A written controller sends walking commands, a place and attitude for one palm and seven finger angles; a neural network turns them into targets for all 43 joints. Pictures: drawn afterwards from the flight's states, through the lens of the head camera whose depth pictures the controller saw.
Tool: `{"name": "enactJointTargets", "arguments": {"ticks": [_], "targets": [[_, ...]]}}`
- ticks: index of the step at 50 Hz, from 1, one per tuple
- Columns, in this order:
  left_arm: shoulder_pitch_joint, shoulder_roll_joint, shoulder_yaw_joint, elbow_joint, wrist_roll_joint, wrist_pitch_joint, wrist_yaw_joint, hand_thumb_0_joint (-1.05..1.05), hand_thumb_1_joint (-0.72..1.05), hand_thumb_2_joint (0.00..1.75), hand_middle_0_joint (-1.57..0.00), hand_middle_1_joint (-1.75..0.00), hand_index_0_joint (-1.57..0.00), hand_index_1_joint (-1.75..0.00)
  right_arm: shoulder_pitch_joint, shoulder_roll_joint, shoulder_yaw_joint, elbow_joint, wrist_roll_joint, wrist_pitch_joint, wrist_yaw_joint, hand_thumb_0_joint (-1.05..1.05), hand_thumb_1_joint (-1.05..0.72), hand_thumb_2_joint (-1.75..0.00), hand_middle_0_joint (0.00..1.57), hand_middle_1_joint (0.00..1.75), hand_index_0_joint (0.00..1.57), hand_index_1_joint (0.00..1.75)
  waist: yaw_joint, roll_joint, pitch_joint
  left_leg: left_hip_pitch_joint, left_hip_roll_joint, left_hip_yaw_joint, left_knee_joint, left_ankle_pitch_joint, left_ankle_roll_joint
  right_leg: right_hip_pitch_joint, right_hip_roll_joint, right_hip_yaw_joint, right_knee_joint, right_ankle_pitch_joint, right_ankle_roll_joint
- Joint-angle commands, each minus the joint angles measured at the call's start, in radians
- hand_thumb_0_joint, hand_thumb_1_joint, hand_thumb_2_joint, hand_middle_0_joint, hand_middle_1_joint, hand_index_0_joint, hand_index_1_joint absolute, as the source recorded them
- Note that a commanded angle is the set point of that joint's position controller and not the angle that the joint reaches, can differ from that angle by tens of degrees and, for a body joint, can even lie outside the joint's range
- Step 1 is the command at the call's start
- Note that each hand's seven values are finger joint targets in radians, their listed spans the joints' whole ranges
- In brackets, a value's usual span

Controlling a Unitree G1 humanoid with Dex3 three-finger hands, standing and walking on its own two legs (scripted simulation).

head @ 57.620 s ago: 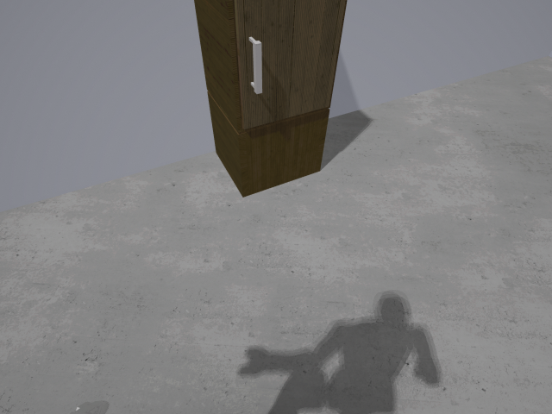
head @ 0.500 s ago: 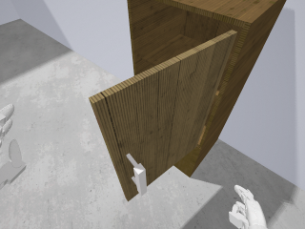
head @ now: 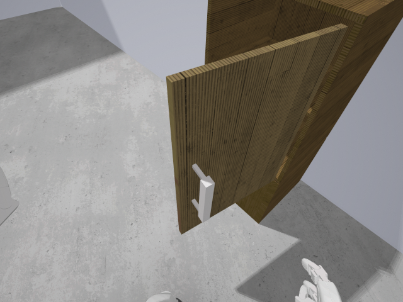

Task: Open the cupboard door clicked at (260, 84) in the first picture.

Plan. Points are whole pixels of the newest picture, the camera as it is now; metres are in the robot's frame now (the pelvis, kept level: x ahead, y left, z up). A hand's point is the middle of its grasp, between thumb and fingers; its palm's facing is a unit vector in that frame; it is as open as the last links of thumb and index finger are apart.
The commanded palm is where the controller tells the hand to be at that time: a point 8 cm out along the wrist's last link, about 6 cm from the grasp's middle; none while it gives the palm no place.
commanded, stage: step back with the hand held close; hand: left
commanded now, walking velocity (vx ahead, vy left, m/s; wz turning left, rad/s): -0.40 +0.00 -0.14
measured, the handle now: (200, 194) +0.37 +0.02 -0.06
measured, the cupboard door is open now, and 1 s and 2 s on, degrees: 79 79 79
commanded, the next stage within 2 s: stop stepping back and stand still in 0.28 s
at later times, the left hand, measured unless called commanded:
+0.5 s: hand out of the picture +0.12 +0.23 +0.18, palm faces +0.27 -0.84 -0.47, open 7.4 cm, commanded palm +0.06 +0.28 +0.19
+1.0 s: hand out of the picture +0.04 +0.22 +0.18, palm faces +0.29 -0.82 -0.49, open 7.4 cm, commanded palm -0.02 +0.27 +0.19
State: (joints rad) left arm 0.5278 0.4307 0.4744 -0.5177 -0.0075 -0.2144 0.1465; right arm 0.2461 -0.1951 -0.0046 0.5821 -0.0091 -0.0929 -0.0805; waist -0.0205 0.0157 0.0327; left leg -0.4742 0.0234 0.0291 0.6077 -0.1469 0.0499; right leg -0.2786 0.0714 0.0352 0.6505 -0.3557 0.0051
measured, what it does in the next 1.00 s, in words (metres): walks backwards: left foot, then right foot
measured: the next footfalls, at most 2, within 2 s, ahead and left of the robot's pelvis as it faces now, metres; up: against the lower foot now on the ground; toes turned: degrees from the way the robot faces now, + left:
left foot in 0.20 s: +0.04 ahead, +0.10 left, +0.00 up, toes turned +0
right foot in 0.56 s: -0.21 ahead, -0.09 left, +0.00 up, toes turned -10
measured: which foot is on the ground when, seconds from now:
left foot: down 0.00-0.06, up 0.08-0.18, down 0.20-0.56, up 0.58-0.82, down 0.84-1.00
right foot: down 0.00-0.24, up 0.26-0.54, down 0.56-1.00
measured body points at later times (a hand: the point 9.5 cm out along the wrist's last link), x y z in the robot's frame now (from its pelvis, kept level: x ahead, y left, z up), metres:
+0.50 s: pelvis -0.12 +0.00 +0.02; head -0.09 +0.02 +0.46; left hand +0.10 +0.28 +0.21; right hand +0.05 -0.23 -0.05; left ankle +0.00 +0.10 -0.72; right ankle -0.22 -0.10 -0.68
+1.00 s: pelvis -0.20 -0.01 +0.01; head -0.21 -0.01 +0.46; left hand +0.02 +0.26 +0.21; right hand -0.10 -0.28 -0.08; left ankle -0.14 +0.10 -0.72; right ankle -0.25 -0.09 -0.72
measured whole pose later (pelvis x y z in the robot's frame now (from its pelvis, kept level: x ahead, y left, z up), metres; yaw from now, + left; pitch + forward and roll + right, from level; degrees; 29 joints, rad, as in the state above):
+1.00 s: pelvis -0.20 -0.01 +0.01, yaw -8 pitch -1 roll +1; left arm 0.56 0.42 0.42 -0.45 -0.03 -0.20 0.16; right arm 0.26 -0.21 -0.01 0.64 0.00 -0.12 -0.08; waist -0.06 -0.01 -0.01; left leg -0.29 0.02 0.08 0.55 -0.24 0.01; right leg -0.17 0.02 -0.04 0.57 -0.37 -0.05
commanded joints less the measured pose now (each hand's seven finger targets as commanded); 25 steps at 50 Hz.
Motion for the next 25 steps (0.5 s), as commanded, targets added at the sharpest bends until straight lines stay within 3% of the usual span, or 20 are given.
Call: {"name": "enactJointTargets", "arguments": {"ticks": [1, 2, 3, 4, 5, 6, 7, 8, 9, 10, 11, 12, 13, 15, 16, 19, 22, 24, 25], "targets": [[0.013, 0.155, 0.091, -0.216, -0.03, -0.076, 0.024, 0.0, 0.9, 0.9, -0.2, -0.3, -0.2, -0.3, -0.115, -0.122, -0.055, -0.132, 0.003, -0.068, 0.009, 0.0, -0.9, -0.9, 0.2, 0.3, 0.2, 0.3, 0.005, -0.006, -0.115, 0.068, 0.065, -0.056, -0.119, -0.217, -0.019, -0.008, -0.123, 0.195, -0.229, 0.265, -0.063], [-0.026, 0.159, 0.067, -0.224, -0.031, -0.072, 0.026, 0.0, 0.9, 0.9, -0.2, -0.3, -0.2, -0.3, -0.114, -0.118, -0.059, -0.12, 0.01, -0.064, 0.014, 0.0, -0.9, -0.9, 0.2, 0.3, 0.2, 0.3, 0.0, -0.103, -0.176, 0.174, 0.008, 0.006, 0.01, -0.167, -0.056, -0.087, -0.203, 0.287, -0.3, 0.3, -0.073], [-0.058, 0.177, 0.059, -0.228, -0.027, -0.064, 0.033, 0.0, 0.9, 0.9, -0.2, -0.3, -0.2, -0.3, -0.117, -0.12, -0.068, -0.113, 0.016, -0.06, 0.016, 0.0, -0.9, -0.9, 0.2, 0.3, 0.2, 0.3, 0.002, -0.178, -0.181, 0.217, -0.03, 0.011, 0.13, -0.166, -0.069, -0.144, -0.276, 0.347, -0.357, 0.339, -0.096], [-0.082, 0.207, 0.07, -0.248, -0.018, -0.063, 0.043, 0.0, 0.9, 0.9, -0.2, -0.3, -0.2, -0.3, -0.137, -0.114, -0.066, -0.099, 0.01, -0.053, 0.011, 0.0, -0.9, -0.9, 0.2, 0.3, 0.2, 0.3, 0.0, -0.16, -0.163, 0.215, -0.039, -0.004, 0.216, -0.174, -0.071, -0.184, -0.32, 0.378, -0.361, 0.434, -0.133], [-0.066, 0.21, 0.082, -0.213, -0.013, -0.054, 0.046, 0.0, 0.9, 0.9, -0.2, -0.3, -0.2, -0.3, -0.136, -0.094, -0.06, -0.096, 0.001, -0.042, 0.01, 0.0, -0.9, -0.9, 0.2, 0.3, 0.2, 0.3, 0.004, -0.178, -0.179, 0.147, -0.03, -0.025, 0.218, -0.202, -0.075, -0.074, -0.32, 0.315, -0.31, 0.569, -0.136], [-0.078, 0.206, 0.076, -0.203, -0.01, -0.049, 0.043, 0.0, 0.9, 0.9, -0.2, -0.3, -0.2, -0.3, -0.153, -0.092, -0.051, -0.103, 0.003, -0.035, 0.007, 0.0, -0.9, -0.9, 0.2, 0.3, 0.2, 0.3, 0.003, -0.182, -0.15, 0.132, -0.022, -0.036, 0.158, -0.209, -0.072, -0.053, -0.303, 0.298, -0.279, 0.667, -0.126], [-0.091, 0.21, 0.084, -0.192, -0.009, -0.045, 0.042, 0.0, 0.9, 0.9, -0.2, -0.3, -0.2, -0.3, -0.158, -0.094, -0.043, -0.1, 0.004, -0.026, 0.001, 0.0, -0.9, -0.9, 0.2, 0.3, 0.2, 0.3, 0.002, -0.155, -0.13, 0.142, -0.017, -0.03, 0.058, -0.18, -0.069, -0.033, -0.272, 0.244, -0.24, 0.731, -0.103], [-0.093, 0.204, 0.083, -0.187, -0.011, -0.043, 0.039, 0.0, 0.9, 0.9, -0.2, -0.3, -0.2, -0.3, -0.16, -0.101, -0.04, -0.096, 0.007, -0.018, -0.008, 0.0, -0.9, -0.9, 0.2, 0.3, 0.2, 0.3, -0.001, -0.104, -0.129, 0.182, -0.019, -0.015, -0.086, -0.068, -0.067, -0.007, -0.212, 0.18, -0.188, 0.76, -0.067], [-0.105, 0.209, 0.083, -0.198, -0.005, -0.049, 0.038, 0.0, 0.9, 0.9, -0.2, -0.3, -0.2, -0.3, -0.198, -0.125, -0.05, -0.095, 0.012, -0.011, -0.02, 0.0, -0.9, -0.9, 0.2, 0.3, 0.2, 0.3, 0.001, 0.031, -0.112, 0.239, 0.033, -0.036, -0.182, 0.213, -0.047, -0.028, -0.13, 0.112, -0.132, 0.687, -0.018], [-0.08, 0.204, 0.101, -0.207, -0.012, -0.048, 0.033, 0.0, 0.9, 0.9, -0.2, -0.3, -0.2, -0.3, -0.166, -0.135, -0.056, -0.116, 0.015, -0.005, -0.016, 0.0, -0.9, -0.9, 0.2, 0.3, 0.2, 0.3, 0.026, 0.115, -0.21, 0.288, 0.133, -0.097, -0.22, 0.499, -0.027, 0.049, -0.047, 0.046, -0.051, 0.496, 0.016], [-0.047, 0.199, 0.097, -0.19, -0.021, -0.048, 0.023, 0.0, 0.9, 0.9, -0.2, -0.3, -0.2, -0.3, -0.141, -0.135, -0.069, -0.124, 0.021, -0.01, -0.003, 0.0, -0.9, -0.9, 0.2, 0.3, 0.2, 0.3, 0.03, 0.126, -0.267, 0.358, 0.198, -0.106, -0.23, 0.628, 0.003, 0.036, -0.012, 0.031, 0.024, 0.223, 0.02], [-0.01, 0.197, 0.102, -0.198, -0.036, -0.044, 0.015, 0.0, 0.9, 0.9, -0.2, -0.3, -0.2, -0.3, -0.148, -0.135, -0.071, -0.145, 0.011, -0.016, 0.005, 0.0, -0.9, -0.9, 0.2, 0.3, 0.2, 0.3, 0.03, 0.222, -0.285, 0.346, 0.266, -0.185, -0.25, 0.727, 0.037, -0.011, 0.0, 0.004, 0.145, -0.03, 0.022], [-0.003, 0.193, 0.102, -0.247, -0.042, -0.044, 0.008, 0.0, 0.9, 0.9, -0.2, -0.3, -0.2, -0.3, -0.151, -0.133, -0.069, -0.141, -0.008, -0.03, 0.014, 0.0, -0.9, -0.9, 0.2, 0.3, 0.2, 0.3, 0.038, 0.272, -0.287, 0.286, 0.318, -0.218, -0.288, 0.667, 0.064, -0.005, 0.002, 0.019, 0.296, -0.158, 0.02], [0.02, 0.152, 0.069, -0.262, -0.049, -0.04, 0.01, 0.0, 0.9, 0.9, -0.2, -0.3, -0.2, -0.3, -0.123, -0.13, -0.073, -0.121, -0.003, -0.051, 0.031, 0.0, -0.9, -0.9, 0.2, 0.3, 0.2, 0.3, 0.028, 0.135, -0.256, 0.33, 0.325, -0.177, -0.248, 0.639, 0.1, -0.092, -0.012, 0.038, 0.361, -0.143, 0.015], [0.027, 0.139, 0.058, -0.261, -0.047, -0.031, 0.013, 0.0, 0.9, 0.9, -0.2, -0.3, -0.2, -0.3, -0.129, -0.134, -0.074, -0.114, 0.003, -0.054, 0.038, 0.0, -0.9, -0.9, 0.2, 0.3, 0.2, 0.3, 0.026, 0.117, -0.25, 0.352, 0.315, -0.149, -0.25, 0.612, 0.103, -0.117, -0.016, 0.022, 0.368, -0.124, 0.021], [0.006, 0.153, 0.066, -0.272, -0.042, -0.002, 0.021, 0.0, 0.9, 0.9, -0.2, -0.3, -0.2, -0.3, -0.161, -0.14, -0.069, -0.114, -0.002, -0.057, 0.035, 0.0, -0.9, -0.9, 0.2, 0.3, 0.2, 0.3, 0.021, 0.162, -0.186, 0.257, 0.302, -0.118, -0.325, 0.356, 0.098, -0.086, -0.021, -0.019, 0.364, -0.123, 0.033], [0.038, 0.159, 0.078, -0.275, -0.054, 0.016, 0.035, 0.0, 0.9, 0.9, -0.2, -0.3, -0.2, -0.3, -0.151, -0.125, -0.047, -0.128, 0.006, -0.061, 0.032, 0.0, -0.9, -0.9, 0.2, 0.3, 0.2, 0.3, 0.016, 0.213, -0.188, 0.202, 0.244, -0.12, -0.443, -0.214, 0.063, 0.025, -0.019, -0.084, 0.164, -0.158, 0.015], [0.051, 0.203, 0.119, -0.287, -0.056, 0.018, 0.044, 0.0, 0.9, 0.9, -0.2, -0.3, -0.2, -0.3, -0.148, -0.128, -0.039, -0.144, 0.001, -0.058, 0.022, 0.0, -0.9, -0.9, 0.2, 0.3, 0.2, 0.3, 0.018, 0.276, -0.167, 0.108, 0.174, -0.086, -0.488, -0.41, 0.012, 0.172, 0.01, -0.161, -0.058, -0.15, -0.008], [0.071, 0.179, 0.101, -0.272, -0.059, 0.018, 0.039, 0.0, 0.9, 0.9, -0.2, -0.3, -0.2, -0.3, -0.148, -0.123, -0.032, -0.151, 0.003, -0.053, 0.02, 0.0, -0.9, -0.9, 0.2, 0.3, 0.2, 0.3, 0.017, 0.259, -0.157, 0.078, 0.13, -0.058, -0.458, -0.442, -0.021, 0.243, 0.015, -0.185, -0.197, -0.106, -0.018]]}}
